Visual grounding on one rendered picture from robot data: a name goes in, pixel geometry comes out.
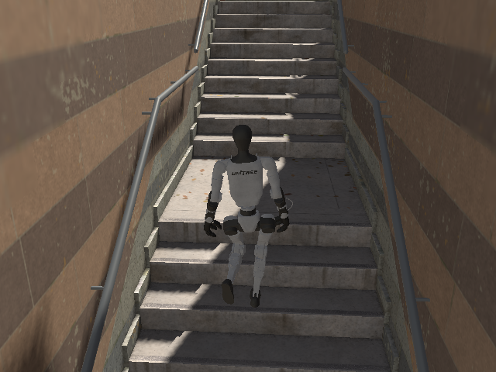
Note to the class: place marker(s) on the stairs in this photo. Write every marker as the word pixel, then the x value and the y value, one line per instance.
pixel 272 68
pixel 319 310

